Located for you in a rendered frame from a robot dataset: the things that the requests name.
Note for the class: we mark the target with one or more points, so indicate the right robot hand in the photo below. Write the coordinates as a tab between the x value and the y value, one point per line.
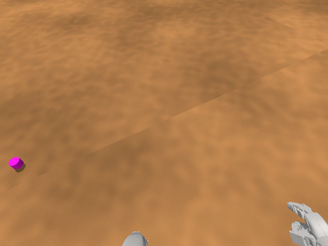
315	227

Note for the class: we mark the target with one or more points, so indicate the right robot arm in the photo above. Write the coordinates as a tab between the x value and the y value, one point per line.
322	241

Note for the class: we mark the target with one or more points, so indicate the tin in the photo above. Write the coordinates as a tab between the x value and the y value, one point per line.
16	163

